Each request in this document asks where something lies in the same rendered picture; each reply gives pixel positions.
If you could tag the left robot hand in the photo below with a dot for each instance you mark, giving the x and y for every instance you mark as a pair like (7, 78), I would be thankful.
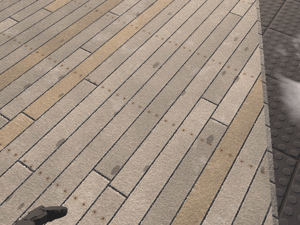
(41, 215)

